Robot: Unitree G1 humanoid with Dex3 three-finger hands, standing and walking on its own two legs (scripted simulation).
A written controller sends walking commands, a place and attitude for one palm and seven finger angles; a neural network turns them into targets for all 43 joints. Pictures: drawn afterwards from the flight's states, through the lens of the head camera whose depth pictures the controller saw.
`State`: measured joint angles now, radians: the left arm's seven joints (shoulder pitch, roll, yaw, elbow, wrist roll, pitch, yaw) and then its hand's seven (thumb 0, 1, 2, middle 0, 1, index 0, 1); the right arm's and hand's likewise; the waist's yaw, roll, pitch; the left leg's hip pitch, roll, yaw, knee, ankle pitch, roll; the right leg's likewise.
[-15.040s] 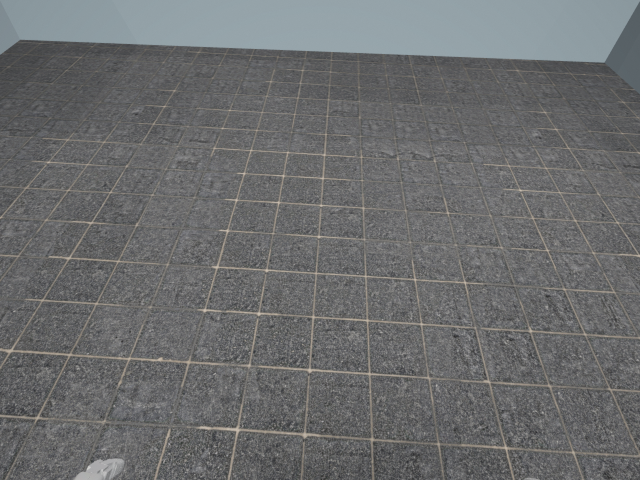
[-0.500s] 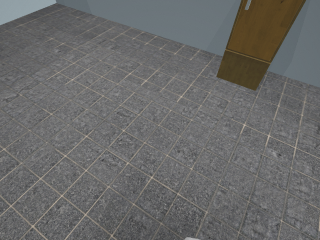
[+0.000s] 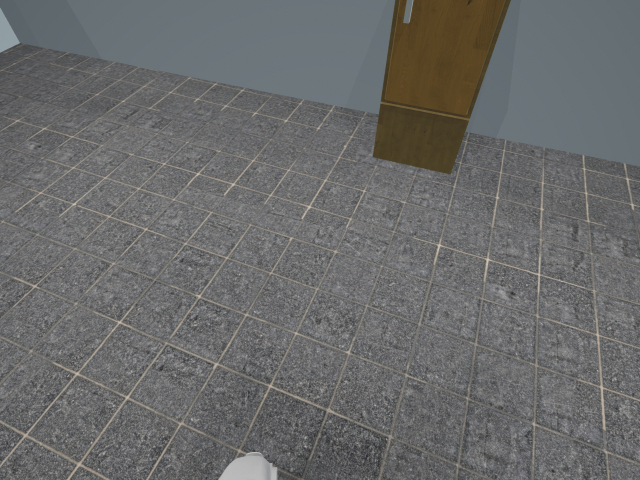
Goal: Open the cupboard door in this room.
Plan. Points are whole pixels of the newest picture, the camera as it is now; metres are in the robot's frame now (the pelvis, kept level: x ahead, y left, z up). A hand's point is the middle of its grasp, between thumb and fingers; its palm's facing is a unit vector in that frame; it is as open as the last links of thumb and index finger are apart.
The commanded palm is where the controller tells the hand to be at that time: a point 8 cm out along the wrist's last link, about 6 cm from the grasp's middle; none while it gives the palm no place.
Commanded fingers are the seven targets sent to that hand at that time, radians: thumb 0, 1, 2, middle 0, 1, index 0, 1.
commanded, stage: turn or walk to find it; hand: left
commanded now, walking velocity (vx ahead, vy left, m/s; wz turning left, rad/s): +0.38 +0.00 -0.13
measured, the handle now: out of the picture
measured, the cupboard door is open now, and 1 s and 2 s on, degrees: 0 0 0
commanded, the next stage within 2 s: stand and wait in 0.18 s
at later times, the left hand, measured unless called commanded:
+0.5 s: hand (222, 362) +0.32 +0.20 -0.16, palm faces -0.12 -0.97 -0.23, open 7.4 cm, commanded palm none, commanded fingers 0.00 0.90 0.90 -0.20 -0.30 -0.20 -0.30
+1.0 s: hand (212, 384) +0.29 +0.21 -0.19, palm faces -0.03 -0.99 -0.15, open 7.4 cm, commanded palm none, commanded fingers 0.00 0.90 0.90 -0.20 -0.30 -0.20 -0.30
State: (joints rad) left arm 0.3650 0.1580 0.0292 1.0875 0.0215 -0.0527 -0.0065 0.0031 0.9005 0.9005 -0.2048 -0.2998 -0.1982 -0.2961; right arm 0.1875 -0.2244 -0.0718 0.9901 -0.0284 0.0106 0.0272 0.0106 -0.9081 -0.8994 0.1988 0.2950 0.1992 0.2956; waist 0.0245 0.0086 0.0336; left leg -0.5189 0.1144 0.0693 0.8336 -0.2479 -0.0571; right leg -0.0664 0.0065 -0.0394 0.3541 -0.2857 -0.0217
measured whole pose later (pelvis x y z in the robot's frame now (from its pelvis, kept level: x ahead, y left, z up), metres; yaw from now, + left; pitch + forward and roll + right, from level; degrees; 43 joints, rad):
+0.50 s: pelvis +0.18 +0.02 -0.01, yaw -5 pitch -1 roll +1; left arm 0.08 0.19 0.04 1.01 0.02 -0.02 0.01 0.00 0.91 0.90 -0.20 -0.30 -0.19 -0.29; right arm 0.42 -0.11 -0.04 1.16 -0.02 -0.04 -0.02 0.01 -0.91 -0.90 0.20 0.30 0.20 0.30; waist -0.05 0.00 0.07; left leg -0.08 0.06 0.20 0.46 -0.34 -0.02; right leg -0.43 -0.08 -0.10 0.65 -0.18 0.02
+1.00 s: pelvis +0.29 +0.03 -0.01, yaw -6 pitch +0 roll -1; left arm 0.32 0.19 0.05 1.14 0.02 0.01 -0.01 0.00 0.91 0.90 -0.20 -0.30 -0.19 -0.30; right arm 0.27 -0.18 -0.05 1.03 -0.03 -0.05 -0.01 0.01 -0.92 -0.90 0.20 0.29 0.20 0.30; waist 0.00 -0.02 -0.01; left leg -0.20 0.08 0.16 0.53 -0.32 0.01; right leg -0.34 -0.04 -0.11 0.81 -0.41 -0.02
